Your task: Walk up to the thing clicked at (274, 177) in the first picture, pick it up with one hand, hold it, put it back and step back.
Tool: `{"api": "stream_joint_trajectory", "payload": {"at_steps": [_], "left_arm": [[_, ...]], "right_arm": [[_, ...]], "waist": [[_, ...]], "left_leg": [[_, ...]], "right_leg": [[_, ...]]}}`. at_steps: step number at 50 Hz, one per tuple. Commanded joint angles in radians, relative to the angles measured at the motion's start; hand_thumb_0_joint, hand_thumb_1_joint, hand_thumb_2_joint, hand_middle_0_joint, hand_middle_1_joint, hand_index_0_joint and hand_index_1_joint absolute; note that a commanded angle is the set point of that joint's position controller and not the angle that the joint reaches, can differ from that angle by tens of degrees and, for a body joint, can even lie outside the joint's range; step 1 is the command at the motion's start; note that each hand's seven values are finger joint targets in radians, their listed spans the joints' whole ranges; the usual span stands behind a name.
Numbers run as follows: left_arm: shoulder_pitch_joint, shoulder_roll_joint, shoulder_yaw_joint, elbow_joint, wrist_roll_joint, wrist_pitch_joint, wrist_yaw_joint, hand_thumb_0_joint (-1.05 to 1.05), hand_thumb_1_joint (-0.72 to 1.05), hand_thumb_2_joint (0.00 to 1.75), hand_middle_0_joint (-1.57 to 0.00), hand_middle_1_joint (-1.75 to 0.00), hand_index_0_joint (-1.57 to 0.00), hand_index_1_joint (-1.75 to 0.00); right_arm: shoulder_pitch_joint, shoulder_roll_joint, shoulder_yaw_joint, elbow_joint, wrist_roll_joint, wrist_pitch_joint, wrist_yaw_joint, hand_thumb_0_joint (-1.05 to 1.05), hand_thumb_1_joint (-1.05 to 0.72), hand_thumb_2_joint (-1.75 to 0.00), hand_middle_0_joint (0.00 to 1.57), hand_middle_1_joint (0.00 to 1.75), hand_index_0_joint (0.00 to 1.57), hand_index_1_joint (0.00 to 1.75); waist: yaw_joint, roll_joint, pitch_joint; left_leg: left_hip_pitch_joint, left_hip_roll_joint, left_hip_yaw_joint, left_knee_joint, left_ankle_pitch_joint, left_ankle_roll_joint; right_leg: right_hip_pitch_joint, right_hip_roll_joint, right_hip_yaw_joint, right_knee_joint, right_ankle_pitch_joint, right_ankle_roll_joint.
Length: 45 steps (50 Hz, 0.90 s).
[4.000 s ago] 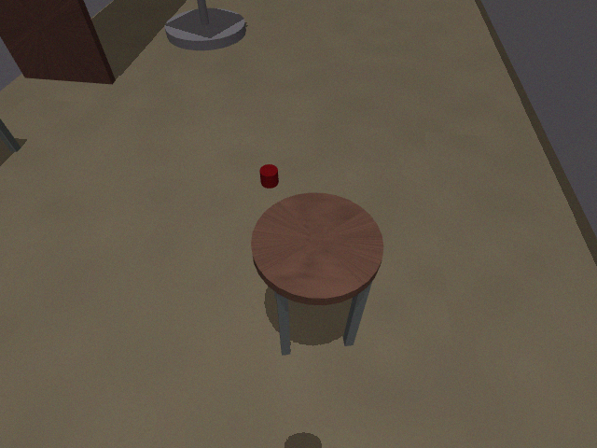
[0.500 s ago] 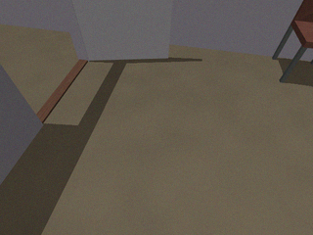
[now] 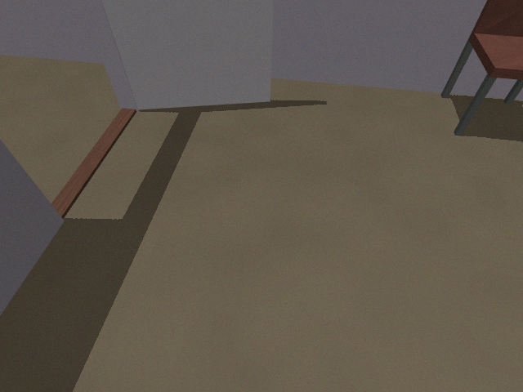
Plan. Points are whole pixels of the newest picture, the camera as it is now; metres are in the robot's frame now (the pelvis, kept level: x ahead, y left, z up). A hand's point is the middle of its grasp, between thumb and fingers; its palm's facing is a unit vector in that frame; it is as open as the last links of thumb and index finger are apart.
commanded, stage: stand
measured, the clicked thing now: out of the picture +0.24 -1.34 -0.74
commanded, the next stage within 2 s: none
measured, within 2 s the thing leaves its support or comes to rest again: neither
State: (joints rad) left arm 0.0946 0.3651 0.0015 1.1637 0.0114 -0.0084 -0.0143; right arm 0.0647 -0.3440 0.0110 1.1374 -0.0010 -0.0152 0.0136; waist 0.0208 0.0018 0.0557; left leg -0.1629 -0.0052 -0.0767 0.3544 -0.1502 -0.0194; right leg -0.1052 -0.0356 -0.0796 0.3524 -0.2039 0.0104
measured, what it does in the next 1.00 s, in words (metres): stands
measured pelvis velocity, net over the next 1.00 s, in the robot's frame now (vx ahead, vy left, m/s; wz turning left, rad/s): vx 0.02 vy -0.01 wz -0.02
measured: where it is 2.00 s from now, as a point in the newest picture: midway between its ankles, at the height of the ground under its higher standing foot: outside the picture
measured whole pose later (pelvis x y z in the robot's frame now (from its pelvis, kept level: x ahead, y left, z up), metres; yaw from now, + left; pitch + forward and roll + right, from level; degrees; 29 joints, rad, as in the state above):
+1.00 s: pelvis +0.02 -0.01 +0.00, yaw -1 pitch -2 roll +0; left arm 0.10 0.35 0.02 1.15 0.01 0.00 -0.01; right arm 0.09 -0.35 0.02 1.14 0.00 -0.01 0.00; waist 0.01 0.01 0.05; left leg -0.12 0.02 -0.06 0.32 -0.16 -0.04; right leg -0.07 -0.01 -0.06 0.31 -0.21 -0.01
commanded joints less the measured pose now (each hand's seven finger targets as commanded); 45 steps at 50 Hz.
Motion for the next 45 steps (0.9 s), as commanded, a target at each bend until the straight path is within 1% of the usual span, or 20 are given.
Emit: {"api": "stream_joint_trajectory", "payload": {"at_steps": [1,4,5,7,9,11,14,17,20,21,22,28,29,33,35,39,40,42,44,45], "left_arm": [[-0.057,0.219,0.038,-0.055,-0.008,-0.029,0.019,0.00,0.90,0.90,-0.20,-0.30,-0.20,-0.30],[-0.060,0.214,0.039,-0.054,-0.009,-0.026,0.019,0.00,0.90,0.90,-0.20,-0.30,-0.20,-0.30],[-0.052,0.213,0.038,-0.053,-0.008,-0.026,0.020,0.00,0.90,0.90,-0.20,-0.30,-0.20,-0.30],[-0.053,0.216,0.038,-0.051,-0.005,-0.023,0.020,0.00,0.90,0.90,-0.20,-0.30,-0.20,-0.30],[-0.060,0.215,0.040,-0.057,-0.005,-0.022,0.019,0.00,0.90,0.90,-0.20,-0.30,-0.20,-0.30],[-0.050,0.212,0.040,-0.057,-0.006,-0.021,0.019,0.00,0.90,0.90,-0.20,-0.30,-0.20,-0.30],[-0.043,0.209,0.042,-0.060,-0.009,-0.023,0.020,0.00,0.90,0.90,-0.20,-0.30,-0.20,-0.30],[-0.041,0.210,0.045,-0.059,-0.009,-0.024,0.020,0.00,0.90,0.90,-0.20,-0.30,-0.20,-0.30],[-0.048,0.200,0.044,-0.060,-0.010,-0.022,0.020,0.00,0.90,0.90,-0.20,-0.30,-0.20,-0.30],[-0.045,0.207,0.046,-0.061,-0.009,-0.022,0.021,0.00,0.90,0.90,-0.20,-0.30,-0.20,-0.30],[-0.047,0.204,0.045,-0.059,-0.011,-0.022,0.020,0.00,0.90,0.90,-0.20,-0.30,-0.20,-0.30],[-0.047,0.202,0.046,-0.064,-0.009,-0.023,0.021,0.00,0.90,0.90,-0.20,-0.30,-0.20,-0.30],[-0.049,0.203,0.047,-0.064,-0.009,-0.023,0.020,0.00,0.90,0.90,-0.20,-0.30,-0.20,-0.30],[-0.049,0.203,0.050,-0.068,-0.007,-0.020,0.021,0.00,0.90,0.90,-0.20,-0.30,-0.20,-0.30],[-0.048,0.205,0.051,-0.070,-0.007,-0.022,0.021,0.00,0.90,0.90,-0.20,-0.30,-0.20,-0.30],[-0.037,0.202,0.052,-0.072,-0.011,-0.021,0.020,0.00,0.90,0.90,-0.20,-0.30,-0.20,-0.30],[-0.044,0.201,0.053,-0.073,-0.009,-0.021,0.019,0.00,0.90,0.90,-0.20,-0.30,-0.20,-0.30],[-0.040,0.198,0.052,-0.072,-0.009,-0.019,0.018,0.00,0.90,0.90,-0.20,-0.30,-0.20,-0.30],[-0.034,0.202,0.054,-0.073,-0.008,-0.020,0.020,0.00,0.90,0.90,-0.20,-0.30,-0.20,-0.30],[-0.038,0.204,0.054,-0.074,-0.008,-0.020,0.020,0.00,0.90,0.90,-0.20,-0.30,-0.20,-0.30]], "right_arm": [[-0.057,-0.213,-0.045,-0.049,-0.001,-0.020,-0.019,0.00,-0.90,-0.90,0.20,0.30,0.20,0.30],[-0.048,-0.216,-0.044,-0.039,-0.001,-0.016,-0.019,0.00,-0.90,-0.90,0.20,0.30,0.20,0.30],[-0.057,-0.213,-0.044,-0.039,-0.003,-0.016,-0.019,0.00,-0.90,-0.90,0.20,0.30,0.20,0.30],[-0.049,-0.209,-0.043,-0.036,-0.002,-0.011,-0.017,0.00,-0.90,-0.90,0.20,0.30,0.20,0.30],[-0.037,-0.213,-0.043,-0.032,-0.005,-0.009,-0.017,0.00,-0.90,-0.90,0.20,0.30,0.20,0.30],[-0.041,-0.214,-0.044,-0.032,-0.005,-0.012,-0.018,0.00,-0.90,-0.90,0.20,0.30,0.20,0.30],[-0.043,-0.215,-0.042,-0.031,-0.007,-0.017,-0.020,0.00,-0.90,-0.90,0.20,0.30,0.20,0.30],[-0.031,-0.210,-0.038,-0.030,-0.004,-0.020,-0.023,0.00,-0.90,-0.90,0.20,0.30,0.20,0.30],[-0.020,-0.219,-0.037,-0.025,-0.003,-0.015,-0.024,0.00,-0.90,-0.90,0.20,0.30,0.20,0.30],[-0.024,-0.213,-0.038,-0.028,-0.004,-0.016,-0.024,0.00,-0.90,-0.90,0.20,0.30,0.20,0.30],[-0.028,-0.214,-0.036,-0.030,-0.003,-0.015,-0.024,0.00,-0.90,-0.90,0.20,0.30,0.20,0.30],[-0.026,-0.214,-0.034,-0.034,-0.003,-0.014,-0.023,0.00,-0.90,-0.90,0.20,0.30,0.20,0.30],[-0.011,-0.215,-0.033,-0.032,-0.004,-0.013,-0.023,0.00,-0.90,-0.90,0.20,0.30,0.20,0.30],[-0.021,-0.216,-0.034,-0.040,-0.005,-0.014,-0.024,0.00,-0.90,-0.90,0.20,0.30,0.20,0.30],[-0.014,-0.214,-0.034,-0.042,-0.005,-0.014,-0.024,0.00,-0.90,-0.90,0.20,0.30,0.20,0.30],[-0.026,-0.217,-0.034,-0.046,-0.004,-0.018,-0.027,0.00,-0.90,-0.90,0.20,0.30,0.20,0.30],[-0.015,-0.215,-0.033,-0.046,-0.005,-0.018,-0.028,0.00,-0.90,-0.90,0.20,0.30,0.20,0.30],[-0.019,-0.221,-0.033,-0.045,-0.005,-0.017,-0.029,0.00,-0.90,-0.90,0.20,0.30,0.20,0.30],[-0.014,-0.214,-0.033,-0.048,-0.005,-0.017,-0.028,0.00,-0.90,-0.90,0.20,0.30,0.20,0.30],[-0.010,-0.217,-0.031,-0.047,-0.003,-0.017,-0.028,0.00,-0.90,-0.90,0.20,0.30,0.20,0.30]], "waist": [[-0.014,-0.003,-0.100],[-0.016,0.006,-0.087],[-0.008,0.004,-0.090],[-0.016,-0.010,-0.064],[-0.018,-0.003,-0.063],[-0.013,0.007,-0.076],[-0.001,0.012,-0.099],[-0.008,0.000,-0.116],[-0.011,0.005,-0.088],[-0.009,-0.008,-0.108],[-0.012,-0.004,-0.088],[-0.014,0.003,-0.086],[-0.018,0.008,-0.079],[-0.015,0.005,-0.080],[-0.017,-0.007,-0.086],[-0.008,0.022,-0.111],[-0.014,0.013,-0.108],[-0.010,0.014,-0.106],[-0.013,0.004,-0.115],[-0.015,-0.004,-0.112]], "left_leg": [[0.033,0.115,-0.071,-0.044,0.173,0.033],[0.011,0.115,-0.069,-0.060,0.133,0.031],[0.014,0.116,-0.070,-0.057,0.135,0.030],[0.014,0.104,-0.064,-0.064,0.053,0.027],[0.000,0.104,-0.063,-0.068,0.037,0.027],[0.013,0.113,-0.067,-0.073,0.054,0.027],[0.008,0.121,-0.065,-0.064,0.161,0.027],[0.038,0.126,-0.057,-0.054,0.225,0.027],[0.011,0.123,-0.055,-0.063,0.176,0.028],[0.028,0.125,-0.053,-0.056,0.193,0.027],[0.028,0.120,-0.051,-0.057,0.188,0.023],[0.036,0.122,-0.049,-0.057,0.169,0.024],[0.016,0.119,-0.049,-0.065,0.149,0.023],[0.037,0.124,-0.048,-0.063,0.151,0.024],[0.041,0.125,-0.048,-0.062,0.161,0.024],[0.055,0.128,-0.043,-0.050,0.245,0.024],[0.042,0.128,-0.041,-0.054,0.237,0.023],[0.056,0.134,-0.045,-0.055,0.238,0.027],[0.060,0.133,-0.042,-0.050,0.264,0.027],[0.056,0.132,-0.038,-0.050,0.255,0.028]], "right_leg": [[0.018,-0.117,0.113,-0.078,0.088,-0.028],[0.021,-0.112,0.113,-0.084,0.057,-0.026],[0.025,-0.113,0.113,-0.086,0.057,-0.027],[-0.015,-0.112,0.123,-0.113,-0.024,-0.027],[-0.016,-0.111,0.125,-0.113,-0.045,-0.028],[-0.011,-0.110,0.123,-0.101,-0.016,-0.031],[0.040,-0.113,0.119,-0.082,0.089,-0.029],[0.043,-0.111,0.114,-0.069,0.156,-0.027],[0.043,-0.108,0.112,-0.082,0.120,-0.024],[0.052,-0.110,0.110,-0.079,0.136,-0.025],[0.028,-0.110,0.116,-0.087,0.135,-0.026],[0.030,-0.111,0.119,-0.098,0.135,-0.026],[0.034,-0.107,0.116,-0.101,0.110,-0.024],[0.020,-0.105,0.116,-0.103,0.104,-0.026],[0.022,-0.105,0.116,-0.099,0.118,-0.025],[0.060,-0.108,0.111,-0.079,0.215,-0.027],[0.062,-0.107,0.111,-0.080,0.200,-0.026],[0.057,-0.107,0.113,-0.080,0.192,-0.026],[0.067,-0.107,0.107,-0.075,0.231,-0.023],[0.069,-0.110,0.112,-0.077,0.226,-0.024]]}}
